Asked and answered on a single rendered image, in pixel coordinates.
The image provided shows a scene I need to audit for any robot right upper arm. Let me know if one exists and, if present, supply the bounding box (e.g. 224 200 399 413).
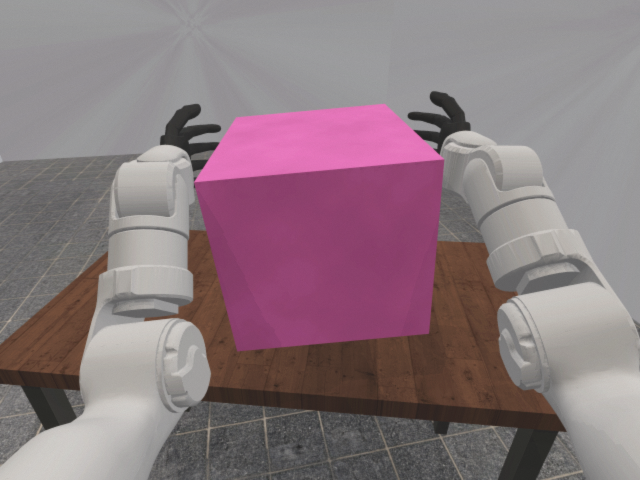
497 282 640 480

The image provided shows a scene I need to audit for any robot left forearm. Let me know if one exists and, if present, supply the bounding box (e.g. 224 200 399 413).
79 145 195 402

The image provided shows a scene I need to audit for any robot left upper arm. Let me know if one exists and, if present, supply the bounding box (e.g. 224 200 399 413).
0 318 211 480

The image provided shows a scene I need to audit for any table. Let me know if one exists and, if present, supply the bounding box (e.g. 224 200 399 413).
0 230 567 480

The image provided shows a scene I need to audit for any left robot hand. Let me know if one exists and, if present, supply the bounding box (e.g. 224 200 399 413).
160 104 221 188

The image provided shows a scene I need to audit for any right robot hand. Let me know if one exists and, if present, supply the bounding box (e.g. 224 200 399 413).
408 91 471 155

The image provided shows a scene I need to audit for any robot right forearm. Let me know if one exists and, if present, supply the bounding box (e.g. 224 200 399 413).
440 131 640 370

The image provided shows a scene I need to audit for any carton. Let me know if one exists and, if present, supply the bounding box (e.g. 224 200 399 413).
194 104 444 351

